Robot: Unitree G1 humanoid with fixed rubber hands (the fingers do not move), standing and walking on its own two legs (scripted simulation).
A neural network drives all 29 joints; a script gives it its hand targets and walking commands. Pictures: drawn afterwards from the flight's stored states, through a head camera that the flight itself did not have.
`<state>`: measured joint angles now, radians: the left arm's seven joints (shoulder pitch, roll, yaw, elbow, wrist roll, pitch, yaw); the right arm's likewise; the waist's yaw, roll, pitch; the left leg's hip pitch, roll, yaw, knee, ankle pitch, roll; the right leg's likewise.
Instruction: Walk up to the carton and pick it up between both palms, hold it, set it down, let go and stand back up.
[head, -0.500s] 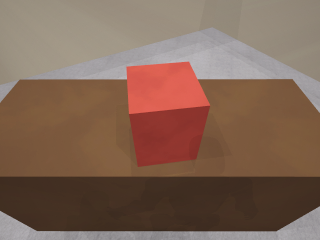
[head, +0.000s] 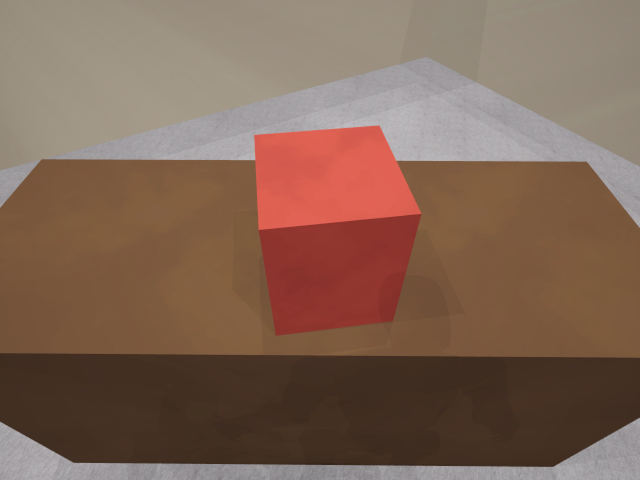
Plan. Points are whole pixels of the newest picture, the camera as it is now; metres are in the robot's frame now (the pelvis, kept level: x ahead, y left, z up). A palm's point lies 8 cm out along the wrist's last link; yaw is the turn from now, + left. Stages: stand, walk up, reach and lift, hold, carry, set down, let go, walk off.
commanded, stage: stand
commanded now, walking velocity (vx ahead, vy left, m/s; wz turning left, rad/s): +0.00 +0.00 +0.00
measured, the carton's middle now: (326, 232) +0.49 +0.01 +0.02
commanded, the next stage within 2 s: walk up in 0.38 s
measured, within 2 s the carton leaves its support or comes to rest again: neither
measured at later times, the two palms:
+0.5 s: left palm out of the picture +0.08 +0.31 -0.11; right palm out of the picture +0.09 -0.31 -0.11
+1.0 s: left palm out of the picture +0.03 +0.45 -0.12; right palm out of the picture +0.07 -0.23 -0.12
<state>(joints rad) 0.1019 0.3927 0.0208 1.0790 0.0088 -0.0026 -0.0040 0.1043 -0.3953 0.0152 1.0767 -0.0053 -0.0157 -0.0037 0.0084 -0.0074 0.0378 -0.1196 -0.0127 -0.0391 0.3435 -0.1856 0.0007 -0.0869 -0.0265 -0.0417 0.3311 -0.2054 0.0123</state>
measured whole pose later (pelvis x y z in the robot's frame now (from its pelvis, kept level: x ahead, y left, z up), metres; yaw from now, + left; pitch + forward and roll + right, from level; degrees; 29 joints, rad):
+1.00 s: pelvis -0.04 +0.09 -0.04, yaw +7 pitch -3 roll +0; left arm 0.12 0.50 0.08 0.86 0.01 0.04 0.04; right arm 0.20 -0.42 -0.06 0.86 -0.03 0.03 0.05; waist 0.00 -0.04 0.13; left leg -0.35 0.01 -0.05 0.76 -0.37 -0.02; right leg -0.39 -0.07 0.10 0.98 -0.57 -0.02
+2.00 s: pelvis -0.06 +0.04 -0.01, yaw +3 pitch -2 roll +0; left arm 0.15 0.39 0.03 0.94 0.00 -0.02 -0.02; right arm 0.15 -0.42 -0.01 0.95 0.00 -0.04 0.00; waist 0.00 0.01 0.04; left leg -0.18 0.01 -0.02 0.47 -0.25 -0.02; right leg -0.17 0.04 -0.01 0.47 -0.26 -0.05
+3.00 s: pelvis -0.02 -0.04 -0.02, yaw +4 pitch -3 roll +1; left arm 0.19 0.44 0.07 0.88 0.01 -0.03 0.01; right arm 0.20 -0.45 -0.05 0.91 -0.02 0.04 0.02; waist 0.02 0.04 0.11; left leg -0.37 -0.01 -0.05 0.87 -0.46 0.02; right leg -0.31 -0.04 -0.02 0.61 -0.25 -0.01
